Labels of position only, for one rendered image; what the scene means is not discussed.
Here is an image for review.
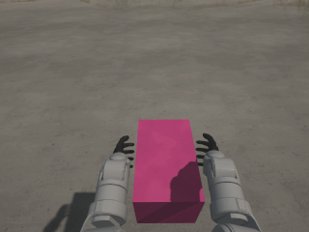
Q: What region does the right robot hand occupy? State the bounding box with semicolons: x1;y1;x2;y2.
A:
195;133;219;166

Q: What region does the robot right forearm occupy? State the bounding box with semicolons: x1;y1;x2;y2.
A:
203;150;263;232

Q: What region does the carton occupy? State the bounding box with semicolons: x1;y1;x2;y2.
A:
132;119;206;223

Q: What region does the robot right upper arm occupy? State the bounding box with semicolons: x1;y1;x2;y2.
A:
211;222;260;232

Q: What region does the left robot hand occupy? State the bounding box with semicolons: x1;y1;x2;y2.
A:
113;135;134;168

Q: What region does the robot left forearm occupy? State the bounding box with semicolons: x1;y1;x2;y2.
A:
80;152;130;232

